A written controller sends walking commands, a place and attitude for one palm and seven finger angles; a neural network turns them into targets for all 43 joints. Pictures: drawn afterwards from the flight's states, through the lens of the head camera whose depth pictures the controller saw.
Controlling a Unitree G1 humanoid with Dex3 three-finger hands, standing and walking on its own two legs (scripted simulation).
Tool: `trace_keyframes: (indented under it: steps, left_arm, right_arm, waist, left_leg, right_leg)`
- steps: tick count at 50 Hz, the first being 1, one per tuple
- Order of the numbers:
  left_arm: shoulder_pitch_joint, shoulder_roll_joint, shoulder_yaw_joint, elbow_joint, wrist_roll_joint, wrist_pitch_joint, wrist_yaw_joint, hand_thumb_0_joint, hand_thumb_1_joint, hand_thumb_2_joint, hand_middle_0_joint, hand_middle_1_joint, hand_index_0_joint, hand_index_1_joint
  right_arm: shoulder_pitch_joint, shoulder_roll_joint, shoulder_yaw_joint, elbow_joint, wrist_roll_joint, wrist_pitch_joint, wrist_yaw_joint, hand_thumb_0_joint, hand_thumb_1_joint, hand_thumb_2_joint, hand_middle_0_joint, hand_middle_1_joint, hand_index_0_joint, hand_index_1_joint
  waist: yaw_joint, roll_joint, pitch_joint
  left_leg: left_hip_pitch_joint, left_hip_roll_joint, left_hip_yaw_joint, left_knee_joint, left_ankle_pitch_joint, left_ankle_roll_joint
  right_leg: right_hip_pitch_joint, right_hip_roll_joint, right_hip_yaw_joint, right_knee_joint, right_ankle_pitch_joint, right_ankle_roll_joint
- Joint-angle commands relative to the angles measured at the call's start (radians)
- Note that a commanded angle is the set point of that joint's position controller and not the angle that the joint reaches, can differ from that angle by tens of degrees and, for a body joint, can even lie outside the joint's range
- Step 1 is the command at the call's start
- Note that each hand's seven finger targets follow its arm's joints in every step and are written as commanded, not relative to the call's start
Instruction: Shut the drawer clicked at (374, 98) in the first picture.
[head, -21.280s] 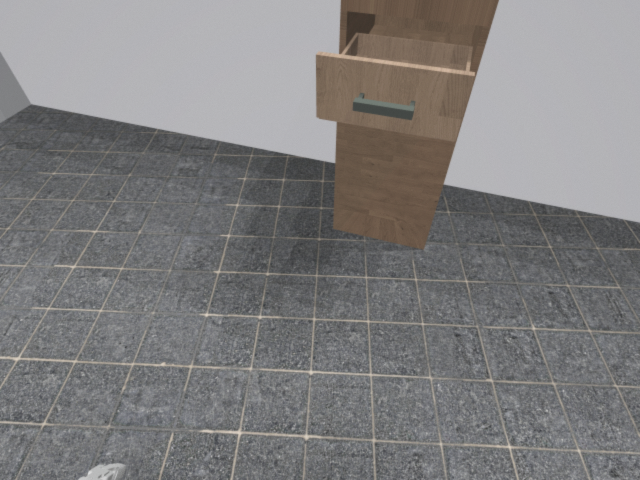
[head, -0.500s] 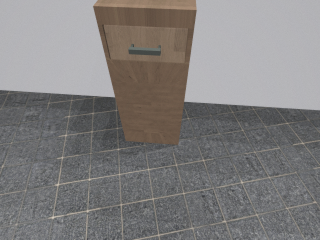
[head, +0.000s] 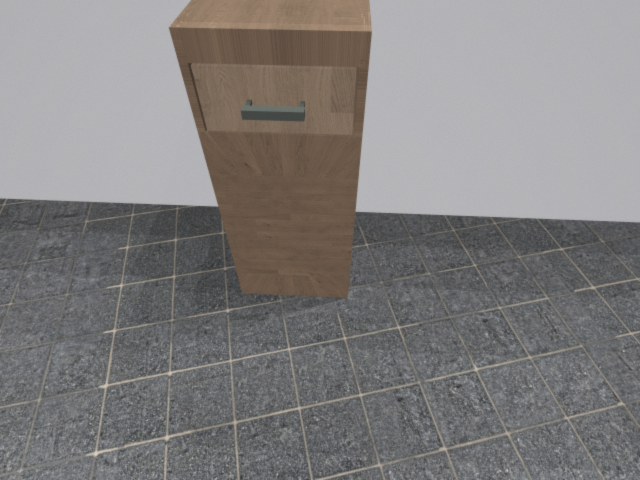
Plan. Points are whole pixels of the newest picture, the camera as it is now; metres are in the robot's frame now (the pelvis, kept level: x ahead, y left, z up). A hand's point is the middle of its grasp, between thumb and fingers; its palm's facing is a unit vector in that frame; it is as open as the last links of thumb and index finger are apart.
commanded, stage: look to check the result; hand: left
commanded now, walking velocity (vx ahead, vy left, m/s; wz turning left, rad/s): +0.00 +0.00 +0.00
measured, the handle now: (274, 108) +0.84 +0.14 +0.02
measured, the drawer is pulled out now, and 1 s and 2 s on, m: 0.00 0.00 0.00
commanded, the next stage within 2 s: stand and wait in 0.54 s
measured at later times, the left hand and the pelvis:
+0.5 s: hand out of the picture +0.00 +0.15 -0.17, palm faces +0.03 -0.98 -0.17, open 7.4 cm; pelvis +0.01 -0.01 +0.00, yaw +0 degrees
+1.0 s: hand out of the picture +0.02 +0.15 -0.17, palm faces +0.03 -0.98 -0.19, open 7.4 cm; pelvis +0.02 -0.01 +0.00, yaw -1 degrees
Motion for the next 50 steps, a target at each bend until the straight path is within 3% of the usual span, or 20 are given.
trace_keyframes:
  steps: [1, 8, 12, 28, 30, 33, 41, 50]
  left_arm:
    - [0.093, 0.092, 0.014, -0.012, -0.005, -0.006, 0.005, 0.000, 0.900, 0.900, -0.200, -0.300, -0.200, -0.300]
    - [0.089, 0.091, 0.012, -0.004, -0.006, -0.005, 0.004, 0.000, 0.900, 0.900, -0.200, -0.300, -0.200, -0.300]
    - [0.093, 0.090, 0.012, 0.001, -0.006, -0.009, 0.005, 0.000, 0.900, 0.900, -0.200, -0.300, -0.200, -0.300]
    - [0.080, 0.094, 0.012, -0.003, -0.008, -0.010, 0.006, 0.000, 0.900, 0.900, -0.200, -0.300, -0.200, -0.300]
    - [0.075, 0.091, 0.012, -0.003, -0.007, -0.009, 0.005, 0.000, 0.900, 0.900, -0.200, -0.300, -0.200, -0.300]
    - [0.074, 0.095, 0.012, -0.004, -0.007, -0.009, 0.005, 0.000, 0.900, 0.900, -0.200, -0.300, -0.200, -0.300]
    - [0.071, 0.103, 0.016, -0.007, -0.008, -0.013, 0.006, 0.000, 0.900, 0.900, -0.200, -0.300, -0.200, -0.300]
    - [0.067, 0.107, 0.015, -0.004, -0.009, -0.012, 0.005, 0.000, 0.900, 0.900, -0.200, -0.300, -0.200, -0.300]
  right_arm:
    - [0.083, -0.073, -0.015, -0.018, 0.002, -0.006, -0.003, 0.000, -0.900, -0.900, 0.200, 0.300, 0.200, 0.300]
    - [0.080, -0.074, -0.014, -0.012, 0.001, -0.004, -0.004, 0.000, -0.900, -0.900, 0.200, 0.300, 0.200, 0.300]
    - [0.075, -0.080, -0.013, -0.013, 0.003, -0.009, -0.006, 0.000, -0.900, -0.900, 0.200, 0.300, 0.200, 0.300]
    - [0.051, -0.086, -0.013, -0.006, 0.003, -0.011, -0.008, 0.000, -0.900, -0.900, 0.200, 0.300, 0.200, 0.300]
    - [0.048, -0.089, -0.012, -0.004, 0.003, -0.012, -0.009, 0.000, -0.900, -0.900, 0.200, 0.300, 0.200, 0.300]
    - [0.047, -0.090, -0.012, -0.004, 0.003, -0.010, -0.008, 0.000, -0.900, -0.900, 0.200, 0.300, 0.200, 0.300]
    - [0.042, -0.098, -0.013, -0.002, 0.005, -0.016, -0.011, 0.000, -0.900, -0.900, 0.200, 0.300, 0.200, 0.300]
    - [0.043, -0.099, -0.009, 0.005, 0.004, -0.014, -0.011, 0.000, -0.900, -0.900, 0.200, 0.300, 0.200, 0.300]
  waist:
    - [0.009, -0.017, 0.058]
    - [0.003, -0.004, 0.069]
    - [0.005, -0.017, 0.040]
    - [0.006, -0.018, 0.045]
    - [0.006, 0.003, 0.054]
    - [0.007, -0.023, 0.059]
    - [0.009, -0.010, 0.022]
    - [0.008, -0.020, 0.047]
  left_leg:
    - [0.008, 0.074, -0.067, -0.078, 0.007, 0.027]
    - [0.014, 0.079, -0.066, -0.087, -0.013, 0.025]
    - [0.034, 0.084, -0.063, -0.079, 0.041, 0.026]
    - [0.054, 0.089, -0.058, -0.083, 0.079, 0.022]
    - [0.047, 0.089, -0.060, -0.089, 0.072, 0.022]
    - [0.047, 0.090, -0.058, -0.089, 0.067, 0.021]
    - [0.077, 0.093, -0.055, -0.081, 0.139, 0.020]
    - [0.069, 0.092, -0.054, -0.093, 0.115, 0.018]
  right_leg:
    - [-0.079, -0.086, 0.075, -0.126, -0.032, -0.042]
    - [-0.087, -0.083, 0.081, -0.137, -0.048, -0.042]
    - [-0.060, -0.085, 0.078, -0.128, 0.010, -0.040]
    - [-0.041, -0.083, 0.077, -0.126, 0.066, -0.035]
    - [-0.044, -0.080, 0.078, -0.126, 0.058, -0.035]
    - [-0.044, -0.081, 0.080, -0.131, 0.054, -0.035]
    - [-0.011, -0.085, 0.074, -0.117, 0.141, -0.035]
    - [-0.011, -0.086, 0.073, -0.130, 0.119, -0.035]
